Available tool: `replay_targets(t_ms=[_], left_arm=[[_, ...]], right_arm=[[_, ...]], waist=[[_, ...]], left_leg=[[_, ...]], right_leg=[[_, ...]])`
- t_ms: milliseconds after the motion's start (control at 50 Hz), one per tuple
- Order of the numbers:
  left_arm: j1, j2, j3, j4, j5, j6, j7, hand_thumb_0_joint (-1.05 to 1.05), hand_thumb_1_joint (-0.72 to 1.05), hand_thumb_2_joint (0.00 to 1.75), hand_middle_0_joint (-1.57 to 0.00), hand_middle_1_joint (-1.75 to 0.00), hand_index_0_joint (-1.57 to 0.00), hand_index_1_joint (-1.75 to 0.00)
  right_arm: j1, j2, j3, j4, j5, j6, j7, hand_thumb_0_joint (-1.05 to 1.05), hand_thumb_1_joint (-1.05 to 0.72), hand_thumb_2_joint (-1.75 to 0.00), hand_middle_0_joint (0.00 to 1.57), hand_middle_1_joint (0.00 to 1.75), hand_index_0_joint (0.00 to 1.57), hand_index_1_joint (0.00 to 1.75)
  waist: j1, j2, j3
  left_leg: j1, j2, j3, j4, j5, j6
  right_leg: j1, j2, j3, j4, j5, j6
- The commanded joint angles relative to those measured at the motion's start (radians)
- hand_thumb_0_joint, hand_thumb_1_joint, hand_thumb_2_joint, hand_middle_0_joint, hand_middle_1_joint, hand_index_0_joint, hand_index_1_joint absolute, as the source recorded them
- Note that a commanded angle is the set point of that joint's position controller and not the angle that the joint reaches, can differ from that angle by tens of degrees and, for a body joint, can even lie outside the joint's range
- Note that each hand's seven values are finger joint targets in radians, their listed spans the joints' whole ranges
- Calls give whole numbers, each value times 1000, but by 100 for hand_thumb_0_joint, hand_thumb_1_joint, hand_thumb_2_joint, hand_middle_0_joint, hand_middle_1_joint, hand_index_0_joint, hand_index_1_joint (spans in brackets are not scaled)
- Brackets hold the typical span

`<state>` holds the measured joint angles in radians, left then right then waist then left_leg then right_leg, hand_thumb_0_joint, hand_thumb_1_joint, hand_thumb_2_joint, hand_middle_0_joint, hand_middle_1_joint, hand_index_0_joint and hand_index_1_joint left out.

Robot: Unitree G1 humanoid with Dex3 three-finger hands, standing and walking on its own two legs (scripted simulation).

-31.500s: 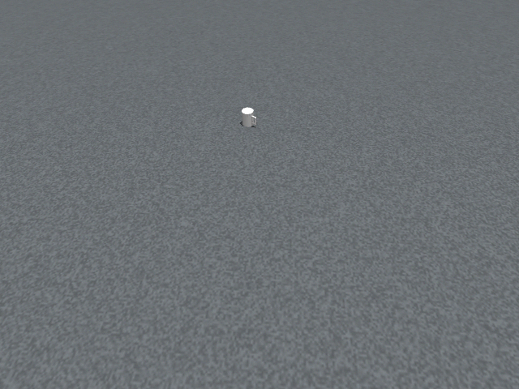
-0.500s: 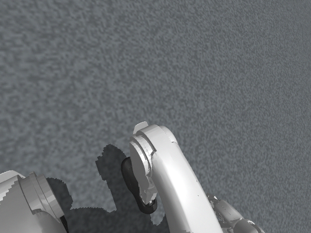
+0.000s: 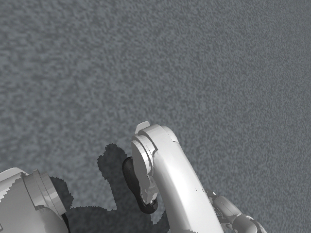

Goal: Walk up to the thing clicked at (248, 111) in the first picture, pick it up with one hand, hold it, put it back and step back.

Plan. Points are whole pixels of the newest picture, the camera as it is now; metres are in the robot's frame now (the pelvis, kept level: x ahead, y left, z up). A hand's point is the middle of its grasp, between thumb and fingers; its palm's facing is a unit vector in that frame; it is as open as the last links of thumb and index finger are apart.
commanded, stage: withdraw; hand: left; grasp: from above
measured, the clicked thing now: out of the picture +0.48 +0.36 -0.26
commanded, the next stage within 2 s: home in 0.98 s
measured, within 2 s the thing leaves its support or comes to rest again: neither
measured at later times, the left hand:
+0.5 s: hand out of the picture +0.47 +0.42 -0.08, palm faces -0.34 -0.08 -0.94, open 14.2 cm
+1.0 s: hand out of the picture +0.47 +0.38 -0.11, palm faces -0.36 -0.10 -0.93, open 14.0 cm
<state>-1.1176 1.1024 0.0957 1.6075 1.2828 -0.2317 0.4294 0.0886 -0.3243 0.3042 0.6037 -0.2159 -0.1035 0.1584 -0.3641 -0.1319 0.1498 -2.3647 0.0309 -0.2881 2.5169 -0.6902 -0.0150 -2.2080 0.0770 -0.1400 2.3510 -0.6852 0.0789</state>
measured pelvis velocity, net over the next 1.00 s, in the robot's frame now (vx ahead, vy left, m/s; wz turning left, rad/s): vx -0.01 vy -0.01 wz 0.09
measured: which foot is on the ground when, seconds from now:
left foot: down 0.00-1.00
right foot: down 0.00-1.00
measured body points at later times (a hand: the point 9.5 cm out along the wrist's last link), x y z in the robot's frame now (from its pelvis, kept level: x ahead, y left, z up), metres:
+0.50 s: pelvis +0.00 +0.00 +0.03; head +0.23 +0.12 +0.39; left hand +0.49 +0.42 -0.03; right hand +0.10 -0.25 -0.06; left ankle +0.06 +0.13 -0.28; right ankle +0.11 -0.13 -0.28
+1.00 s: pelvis -0.01 -0.01 +0.02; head +0.23 +0.11 +0.38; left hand +0.48 +0.38 -0.06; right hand +0.06 -0.28 -0.06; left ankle +0.06 +0.13 -0.28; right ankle +0.11 -0.13 -0.28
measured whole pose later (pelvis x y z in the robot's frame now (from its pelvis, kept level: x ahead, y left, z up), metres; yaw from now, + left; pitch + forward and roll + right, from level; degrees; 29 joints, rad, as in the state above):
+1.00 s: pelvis -0.01 -0.01 +0.02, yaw +5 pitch +32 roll -11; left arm -1.12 0.99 0.10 1.36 1.29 -0.28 0.22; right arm 0.16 -0.31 0.19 0.61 -0.14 0.09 0.09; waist -0.31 -0.05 0.04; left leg -2.36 0.01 -0.20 2.39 -0.60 -0.01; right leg -2.22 0.03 -0.08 2.29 -0.64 0.06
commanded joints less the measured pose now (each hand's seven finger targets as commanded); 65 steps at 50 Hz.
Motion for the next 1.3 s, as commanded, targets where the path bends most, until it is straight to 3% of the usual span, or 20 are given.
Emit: replay_targets(t_ms=[0, 60, 80, 140, 200, 260, 400, 480, 540, 620, 660, 780, 900, 960, 1020, 1060, 1120, 1180, 1220, 1280], left_arm=[[-257, 246, 13, -136, -19, 2, 38, 0, -43, 97, -7, -113, -10, -110], [-265, 264, 21, -152, -15, 0, 31, 0, -53, 98, -6, -103, -7, -102], [-268, 284, 31, -179, -9, -1, 30, 0, -53, 99, -6, -103, -7, -102], [-284, 314, 54, -261, -4, 3, 22, 0, -55, 99, -6, -103, -7, -102], [-271, 312, 81, -345, -14, 16, 4, 0, -55, 99, -6, -101, -7, -101], [-231, 320, 111, -505, -31, 40, -32, 0, -55, 99, -7, -101, -7, -100], [-226, 97, 5, -536, -116, 130, -214, 0, -54, 100, -7, -100, -7, -100], [-186, -25, -85, -476, -161, 146, -346, 0, -53, 100, -7, -100, -7, -100], [-238, -5, -92, -534, -178, 120, -424, 0, -51, 100, -8, -99, -8, -100], [-201, 46, -62, -477, -180, 56, -460, 0, -51, 99, -9, -98, -9, -99], [-228, 116, -18, -475, -165, 7, -448, 0, -52, 99, -9, -99, -9, -99], [-338, 149, 12, -478, -80, -107, -306, 0, -53, 99, -8, -99, -8, -99], [-432, 204, 58, -486, -16, -61, -155, 0, -51, 97, -10, -96, -10, -96], [-422, 239, 84, -426, -12, 1, -131, 0, -51, 96, -10, -96, -10, -96], [-389, 229, 64, -390, -14, 45, -158, 0, -49, 95, -12, -94, -12, -94], [-361, 197, 35, -380, -32, 65, -194, 0, -49, 95, -11, -95, -12, -95], [-324, 143, 5, -388, -83, 78, -266, 0, -25, 99, -26, -71, -23, -72], [-251, 132, 19, -441, -142, 79, -333, 0, -5, 92, -24, -61, -22, -63], [-210, 139, 52, -540, -192, 74, -374, 0, 9, 84, -22, -51, -20, -52], [-89, 137, 119, -729, -291, 86, -422, 0, 31, 81, -20, -40, -19, -41]], right_arm=[[194, -317, -92, 7, 2, 3, -12, 0, -89, -90, 20, 30, 20, 30], [198, -329, -94, 6, 5, 3, -16, 0, -90, -90, 20, 30, 20, 30], [187, -330, -97, 1, 8, 6, -19, 0, -90, -90, 20, 30, 20, 30], [189, -327, -103, -10, 9, 9, -18, 0, -91, -90, 20, 30, 20, 30], [194, -326, -130, -18, 17, 11, -14, 0, -91, -90, 20, 30, 20, 30], [192, -308, -168, -30, 36, 29, -5, 0, -91, -90, 20, 30, 20, 30], [266, -257, -242, -16, 89, 96, -11, 0, -90, -90, 20, 30, 20, 30], [290, -263, -258, -7, 110, 139, -36, 0, -90, -90, 20, 30, 20, 30], [292, -256, -249, -17, 121, 161, -62, 0, -90, -90, 20, 30, 20, 30], [278, -240, -227, -33, 120, 178, -88, 0, -90, -90, 20, 30, 20, 30], [263, -235, -212, -40, 111, 186, -97, 0, -90, -90, 20, 30, 20, 30], [227, -232, -182, -35, 82, 198, -101, 0, -90, -90, 20, 30, 20, 30], [257, -258, -199, -13, 66, 189, -79, 0, -90, -90, 20, 30, 20, 30], [270, -262, -211, -20, 71, 178, -75, 0, -90, -90, 20, 30, 20, 30], [270, -255, -210, -16, 78, 176, -73, 0, -90, -90, 20, 30, 20, 30], [274, -239, -210, -9, 82, 176, -73, 0, -90, -90, 20, 30, 20, 30], [289, -235, -216, -10, 88, 173, -77, 0, -88, -89, 20, 30, 20, 30], [313, -247, -236, -22, 96, 176, -81, 0, -89, -90, 20, 30, 20, 30], [330, -240, -251, -36, 104, 184, -81, 0, -89, -90, 20, 30, 20, 30], [328, -238, -286, -65, 124, 200, -82, 0, -89, -90, 20, 30, 20, 30]], waist=[[-36, 558, -665], [-38, 581, -646], [-15, 593, -677], [-3, 659, -745], [25, 712, -772], [87, 789, -915], [57, 582, -849], [41, 455, -698], [43, 412, -705], [52, 315, -684], [72, 331, -708], [68, 550, -819], [56, 661, -906], [64, 627, -884], [62, 604, -876], [60, 543, -865], [50, 477, -839], [66, 435, -856], [106, 460, -947], [201, 542, -1095]], left_leg=[[539, 37, 131, -249, 231, 23], [563, 36, 119, -262, 234, 14], [585, 38, 114, -268, 233, 11], [639, 37, 122, -270, 264, 7], [668, 31, 133, -283, 276, -1], [720, 29, 155, -306, 320, 2], [617, 16, 177, -382, 222, 33], [552, 7, 155, -437, 146, 38], [560, 1, 155, -453, 147, 44], [499, -10, 175, -422, 154, 55], [497, -13, 180, -406, 163, 52], [674, -1, 175, -412, 220, 29], [720, -4, 192, -397, 234, 25], [687, -3, 193, -411, 168, 30], [622, -6, 204, -412, 129, 38], [563, -8, 212, -408, 103, 46], [543, -8, 209, -403, 115, 51], [561, -13, 208, -407, 181, 46], [623, -14, 210, -430, 239, 41], [786, -17, 218, -494, 341, 27]], right_leg=[[331, 30, -127, -204, 295, -92], [301, 25, -133, -192, 281, -100], [291, 25, -135, -185, 275, -102], [312, 21, -129, -179, 297, -104], [286, 14, -121, -182, 293, -114], [308, 11, -98, -183, 319, -116], [320, 10, -58, -295, 263, -106], [277, -2, -53, -335, 194, -120], [319, -11, -40, -363, 194, -120], [355, -15, -21, -380, 184, -115], [367, -15, -16, -371, 181, -116], [275, -13, -41, -296, 224, -114], [245, -18, -54, -266, 247, -112], [240, -23, -49, -286, 201, -111], [266, -21, -41, -295, 176, -110], [306, -13, -31, -315, 155, -108], [319, -14, -29, -332, 165, -104], [366, -20, -32, -353, 204, -108], [430, -22, -26, -360, 246, -108], [476, -32, -5, -377, 300, -121]])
